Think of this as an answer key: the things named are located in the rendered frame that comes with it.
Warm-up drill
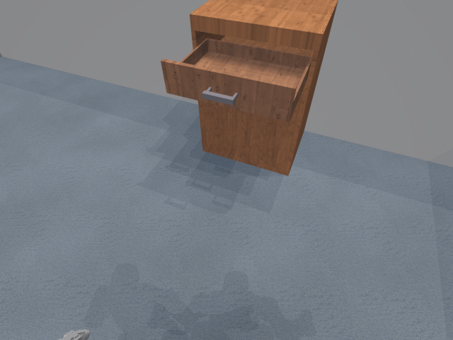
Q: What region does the drawer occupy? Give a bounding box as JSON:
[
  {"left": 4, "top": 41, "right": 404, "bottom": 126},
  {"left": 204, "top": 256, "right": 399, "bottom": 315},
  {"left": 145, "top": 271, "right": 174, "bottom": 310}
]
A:
[{"left": 161, "top": 38, "right": 312, "bottom": 122}]

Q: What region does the cabinet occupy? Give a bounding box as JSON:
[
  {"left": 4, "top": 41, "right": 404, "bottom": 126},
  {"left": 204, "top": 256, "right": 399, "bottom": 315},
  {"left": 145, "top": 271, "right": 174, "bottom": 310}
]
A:
[{"left": 190, "top": 0, "right": 338, "bottom": 176}]

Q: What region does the handle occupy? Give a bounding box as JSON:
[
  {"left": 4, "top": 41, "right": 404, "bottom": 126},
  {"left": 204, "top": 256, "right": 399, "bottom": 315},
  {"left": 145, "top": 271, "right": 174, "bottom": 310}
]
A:
[{"left": 202, "top": 87, "right": 238, "bottom": 105}]

